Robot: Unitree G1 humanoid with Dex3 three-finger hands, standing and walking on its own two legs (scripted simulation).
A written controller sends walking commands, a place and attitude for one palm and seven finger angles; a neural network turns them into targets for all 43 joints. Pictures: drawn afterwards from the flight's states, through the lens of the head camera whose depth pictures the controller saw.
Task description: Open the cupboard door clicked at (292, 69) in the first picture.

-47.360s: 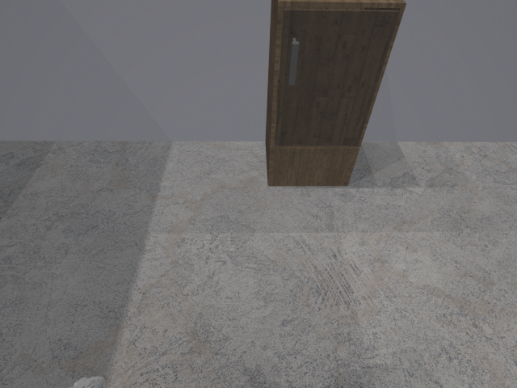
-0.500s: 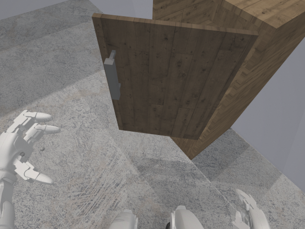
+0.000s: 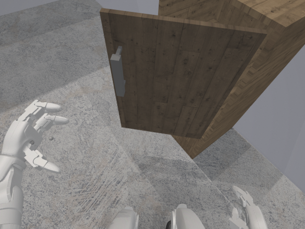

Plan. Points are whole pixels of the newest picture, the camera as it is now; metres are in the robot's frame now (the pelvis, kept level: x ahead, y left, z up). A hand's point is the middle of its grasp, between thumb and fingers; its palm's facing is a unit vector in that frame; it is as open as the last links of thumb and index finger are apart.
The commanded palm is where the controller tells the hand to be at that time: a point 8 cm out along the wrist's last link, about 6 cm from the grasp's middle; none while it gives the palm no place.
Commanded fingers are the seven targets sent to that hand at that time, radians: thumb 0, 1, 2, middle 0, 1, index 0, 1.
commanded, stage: move the hooked fingers beside the handle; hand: left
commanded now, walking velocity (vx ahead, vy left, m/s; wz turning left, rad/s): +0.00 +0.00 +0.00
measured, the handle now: (120, 72) +0.55 +0.14 +0.04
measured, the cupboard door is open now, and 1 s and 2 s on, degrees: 45 45 45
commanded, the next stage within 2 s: none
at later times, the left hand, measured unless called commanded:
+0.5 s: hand (69, 111) +0.39 +0.24 +0.05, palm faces -0.11 -0.99 -0.02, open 14.0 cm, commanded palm +0.37 +0.29 +0.06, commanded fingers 0.00 -0.50 0.30 -0.30 -1.20 -0.30 -1.20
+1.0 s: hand (84, 90) +0.46 +0.22 +0.05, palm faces -0.11 -0.99 -0.03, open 14.0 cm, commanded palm +0.44 +0.27 +0.05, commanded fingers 0.00 -0.50 0.30 -0.30 -1.20 -0.30 -1.20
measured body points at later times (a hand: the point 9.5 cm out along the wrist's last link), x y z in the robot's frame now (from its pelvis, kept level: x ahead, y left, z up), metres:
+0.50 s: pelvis +0.01 +0.00 +0.00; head +0.11 +0.02 +0.44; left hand +0.39 +0.30 +0.06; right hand +0.12 -0.26 -0.10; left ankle +0.00 +0.10 -0.65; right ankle +0.05 -0.13 -0.65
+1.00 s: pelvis +0.00 -0.01 -0.01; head +0.13 +0.01 +0.42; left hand +0.46 +0.28 +0.06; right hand +0.07 -0.28 -0.12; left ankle +0.00 +0.10 -0.65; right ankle +0.05 -0.13 -0.65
